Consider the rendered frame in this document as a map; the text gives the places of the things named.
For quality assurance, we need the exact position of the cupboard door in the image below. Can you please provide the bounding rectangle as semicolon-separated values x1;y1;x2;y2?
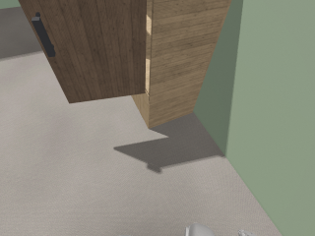
18;0;147;104

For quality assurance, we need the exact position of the handle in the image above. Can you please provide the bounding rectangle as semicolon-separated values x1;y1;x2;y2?
31;12;56;57

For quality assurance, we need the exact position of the robot right thigh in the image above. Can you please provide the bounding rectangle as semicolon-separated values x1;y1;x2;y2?
184;223;216;236

